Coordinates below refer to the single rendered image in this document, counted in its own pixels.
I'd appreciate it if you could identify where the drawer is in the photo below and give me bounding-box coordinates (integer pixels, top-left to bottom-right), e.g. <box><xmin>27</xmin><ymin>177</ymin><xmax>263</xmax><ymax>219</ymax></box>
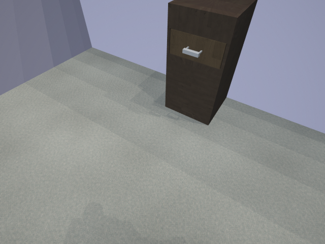
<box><xmin>170</xmin><ymin>29</ymin><xmax>227</xmax><ymax>69</ymax></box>

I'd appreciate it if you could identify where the cabinet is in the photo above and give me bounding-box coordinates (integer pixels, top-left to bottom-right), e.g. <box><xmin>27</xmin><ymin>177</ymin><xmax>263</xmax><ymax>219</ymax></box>
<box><xmin>165</xmin><ymin>0</ymin><xmax>257</xmax><ymax>125</ymax></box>

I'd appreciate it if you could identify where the handle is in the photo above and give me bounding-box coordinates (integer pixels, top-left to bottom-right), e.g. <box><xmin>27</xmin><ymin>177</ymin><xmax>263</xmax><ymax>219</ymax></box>
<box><xmin>182</xmin><ymin>47</ymin><xmax>202</xmax><ymax>58</ymax></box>

